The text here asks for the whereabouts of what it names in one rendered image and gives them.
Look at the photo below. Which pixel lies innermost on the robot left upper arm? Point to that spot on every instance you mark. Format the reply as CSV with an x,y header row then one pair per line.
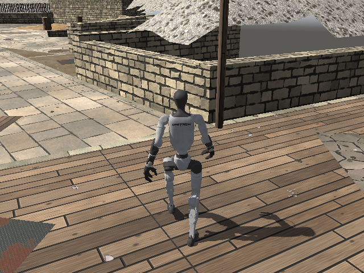
x,y
160,130

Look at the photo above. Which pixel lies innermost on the humanoid robot torso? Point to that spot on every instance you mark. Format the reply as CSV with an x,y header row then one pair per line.
x,y
181,135

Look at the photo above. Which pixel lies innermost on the right robot hand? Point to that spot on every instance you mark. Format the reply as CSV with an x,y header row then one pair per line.
x,y
210,155

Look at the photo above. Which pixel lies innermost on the robot right forearm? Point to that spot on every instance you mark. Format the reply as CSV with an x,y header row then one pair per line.
x,y
209,145

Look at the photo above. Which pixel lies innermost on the right robot shin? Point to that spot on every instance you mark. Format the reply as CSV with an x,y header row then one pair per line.
x,y
193,217

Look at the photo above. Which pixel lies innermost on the robot left forearm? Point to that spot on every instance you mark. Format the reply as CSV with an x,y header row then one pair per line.
x,y
152,155

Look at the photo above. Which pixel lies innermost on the robot right upper arm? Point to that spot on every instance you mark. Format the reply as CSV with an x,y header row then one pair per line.
x,y
202,128

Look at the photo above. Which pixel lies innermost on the left robot hand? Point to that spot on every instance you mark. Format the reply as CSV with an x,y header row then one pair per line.
x,y
147,174

